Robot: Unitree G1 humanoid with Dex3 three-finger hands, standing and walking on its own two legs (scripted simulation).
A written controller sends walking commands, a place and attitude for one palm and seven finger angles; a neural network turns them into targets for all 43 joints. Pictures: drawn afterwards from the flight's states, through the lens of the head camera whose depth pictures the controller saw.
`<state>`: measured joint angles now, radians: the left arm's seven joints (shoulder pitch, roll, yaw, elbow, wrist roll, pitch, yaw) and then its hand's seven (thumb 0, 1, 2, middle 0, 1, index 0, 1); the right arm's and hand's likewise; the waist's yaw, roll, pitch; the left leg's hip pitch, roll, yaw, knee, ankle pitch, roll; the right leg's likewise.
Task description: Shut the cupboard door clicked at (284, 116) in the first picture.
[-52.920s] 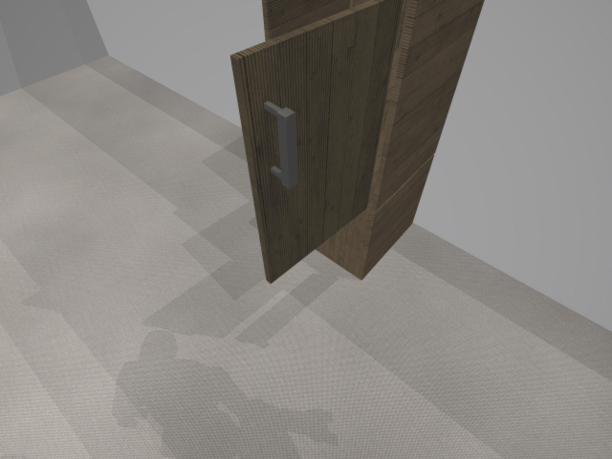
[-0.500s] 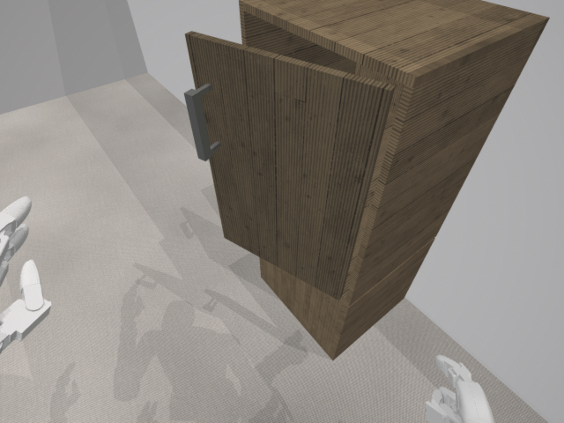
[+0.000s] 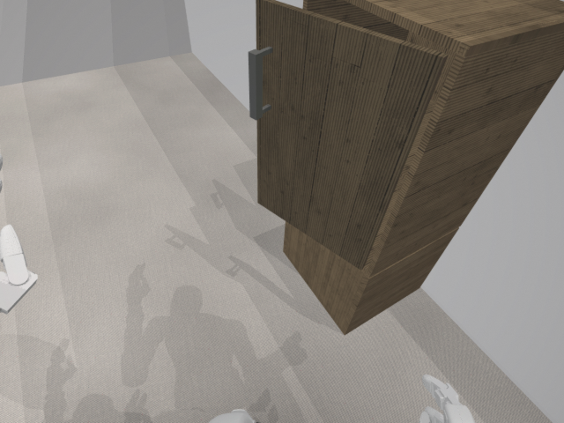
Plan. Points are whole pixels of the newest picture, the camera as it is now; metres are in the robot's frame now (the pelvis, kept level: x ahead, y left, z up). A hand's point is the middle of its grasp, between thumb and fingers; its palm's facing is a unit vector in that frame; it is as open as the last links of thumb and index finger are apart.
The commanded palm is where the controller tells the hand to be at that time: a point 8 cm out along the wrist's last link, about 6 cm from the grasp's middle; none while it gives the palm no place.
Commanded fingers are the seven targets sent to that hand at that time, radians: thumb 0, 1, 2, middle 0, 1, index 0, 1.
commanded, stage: step back with the hand held close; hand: left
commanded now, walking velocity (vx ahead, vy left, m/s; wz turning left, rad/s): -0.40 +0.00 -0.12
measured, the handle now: (261, 83) +0.78 +0.09 +0.11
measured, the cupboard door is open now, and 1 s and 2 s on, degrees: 19 19 19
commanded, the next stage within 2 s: stop stepping back and stand still in 0.14 s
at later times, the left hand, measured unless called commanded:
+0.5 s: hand out of the picture +0.03 +0.32 +0.21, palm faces +0.50 -0.74 -0.45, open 7.4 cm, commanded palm -0.01 +0.35 +0.20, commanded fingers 0.00 0.90 0.90 -0.20 -0.30 -0.20 -0.30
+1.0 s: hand out of the picture +0.01 +0.33 +0.21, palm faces +0.24 -0.79 -0.57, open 7.4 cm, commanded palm -0.04 +0.38 +0.20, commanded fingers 0.00 0.90 0.90 -0.20 -0.30 -0.20 -0.30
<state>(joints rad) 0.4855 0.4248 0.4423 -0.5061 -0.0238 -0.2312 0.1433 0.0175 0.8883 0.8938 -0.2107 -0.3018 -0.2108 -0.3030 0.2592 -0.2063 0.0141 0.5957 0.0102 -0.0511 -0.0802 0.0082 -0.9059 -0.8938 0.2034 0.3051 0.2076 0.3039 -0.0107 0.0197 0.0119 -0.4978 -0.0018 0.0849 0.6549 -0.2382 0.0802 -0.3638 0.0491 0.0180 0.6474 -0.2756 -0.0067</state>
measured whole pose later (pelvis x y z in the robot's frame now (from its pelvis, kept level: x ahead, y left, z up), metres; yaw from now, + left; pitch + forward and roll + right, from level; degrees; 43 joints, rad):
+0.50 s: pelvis -0.15 +0.05 -0.01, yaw +0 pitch +2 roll -2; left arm 0.55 0.54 0.55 -0.67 -0.09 -0.21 0.16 0.01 0.89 0.89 -0.21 -0.30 -0.21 -0.30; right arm 0.21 -0.17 0.00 0.58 0.02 -0.11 -0.04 0.01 -0.91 -0.89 0.20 0.30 0.21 0.30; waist 0.04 -0.06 -0.05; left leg -0.68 0.05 0.24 0.65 -0.30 -0.08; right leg -0.13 0.07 -0.06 0.59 -0.59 -0.10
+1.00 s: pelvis -0.22 +0.10 +0.03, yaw -8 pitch +0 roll -3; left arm 0.66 0.54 0.48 -0.56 -0.02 -0.23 0.14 0.01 0.89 0.89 -0.21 -0.30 -0.21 -0.30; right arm 0.34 -0.17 0.01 0.63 0.00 -0.03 -0.06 0.01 -0.90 -0.89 0.20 0.31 0.21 0.30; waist -0.05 0.01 -0.03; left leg -0.26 0.14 0.12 0.46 -0.23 0.00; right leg -0.37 0.01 -0.13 0.72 -0.34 -0.01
